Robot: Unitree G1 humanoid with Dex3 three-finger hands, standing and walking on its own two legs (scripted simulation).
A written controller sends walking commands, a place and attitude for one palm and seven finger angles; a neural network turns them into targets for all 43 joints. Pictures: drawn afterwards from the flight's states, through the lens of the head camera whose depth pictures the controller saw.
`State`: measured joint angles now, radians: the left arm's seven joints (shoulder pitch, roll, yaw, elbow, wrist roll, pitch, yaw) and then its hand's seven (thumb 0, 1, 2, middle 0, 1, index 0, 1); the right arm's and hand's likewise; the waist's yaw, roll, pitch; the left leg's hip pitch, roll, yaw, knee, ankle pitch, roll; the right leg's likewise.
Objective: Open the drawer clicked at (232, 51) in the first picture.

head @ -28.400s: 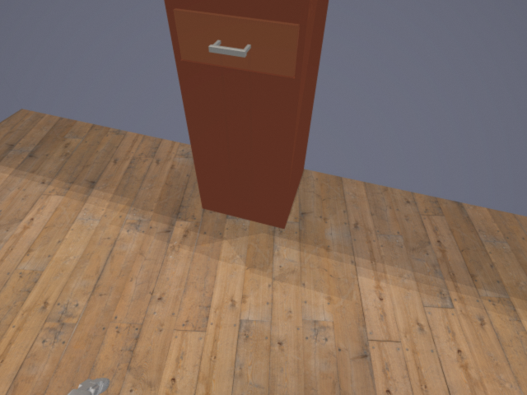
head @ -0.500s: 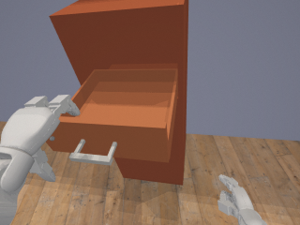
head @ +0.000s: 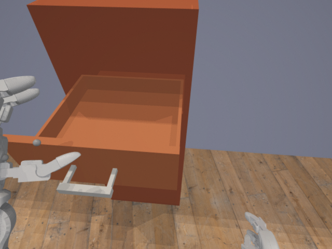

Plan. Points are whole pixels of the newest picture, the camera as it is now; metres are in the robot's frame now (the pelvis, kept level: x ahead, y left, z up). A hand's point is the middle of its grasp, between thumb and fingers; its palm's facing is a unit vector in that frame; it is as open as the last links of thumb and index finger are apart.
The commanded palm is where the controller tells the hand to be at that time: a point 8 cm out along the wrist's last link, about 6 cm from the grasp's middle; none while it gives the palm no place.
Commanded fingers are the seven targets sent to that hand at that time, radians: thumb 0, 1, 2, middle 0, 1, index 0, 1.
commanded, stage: draw the hand back to the body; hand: left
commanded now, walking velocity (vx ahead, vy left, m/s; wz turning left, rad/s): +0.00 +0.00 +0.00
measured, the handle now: (89, 181) +0.23 +0.21 +0.08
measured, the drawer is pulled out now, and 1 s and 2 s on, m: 0.30 0.30 0.30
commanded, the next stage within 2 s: step back with the hand held close in 0.58 s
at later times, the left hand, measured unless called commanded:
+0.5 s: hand (21, 141) +0.18 +0.23 +0.27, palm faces +0.53 -0.78 -0.34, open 7.9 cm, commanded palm +0.13 +0.28 +0.27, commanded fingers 0.00 0.90 0.90 -0.20 -0.30 -0.20 -0.30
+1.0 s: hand (27, 153) +0.18 +0.23 +0.24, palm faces +0.40 -0.75 -0.52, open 7.4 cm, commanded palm +0.10 +0.29 +0.27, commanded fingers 0.00 0.90 0.90 -0.20 -0.30 -0.20 -0.30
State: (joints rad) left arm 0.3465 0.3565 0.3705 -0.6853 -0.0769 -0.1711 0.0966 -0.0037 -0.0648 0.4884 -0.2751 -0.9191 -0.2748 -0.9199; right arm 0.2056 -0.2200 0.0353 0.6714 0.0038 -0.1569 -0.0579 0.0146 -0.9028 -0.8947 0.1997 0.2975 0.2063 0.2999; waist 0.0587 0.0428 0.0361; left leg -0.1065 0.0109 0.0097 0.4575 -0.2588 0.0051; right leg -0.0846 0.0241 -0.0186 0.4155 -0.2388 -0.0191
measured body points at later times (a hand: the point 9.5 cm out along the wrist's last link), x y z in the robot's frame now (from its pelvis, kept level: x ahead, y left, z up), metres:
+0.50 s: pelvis +0.01 +0.00 +0.00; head -0.02 -0.03 +0.45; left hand +0.15 +0.27 +0.28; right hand +0.22 -0.21 -0.07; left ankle +0.00 +0.11 -0.74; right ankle +0.00 -0.11 -0.74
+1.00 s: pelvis -0.03 +0.01 +0.00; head +0.00 +0.01 +0.44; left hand +0.15 +0.27 +0.27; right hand +0.15 -0.24 -0.08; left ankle +0.00 +0.11 -0.74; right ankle +0.00 -0.11 -0.74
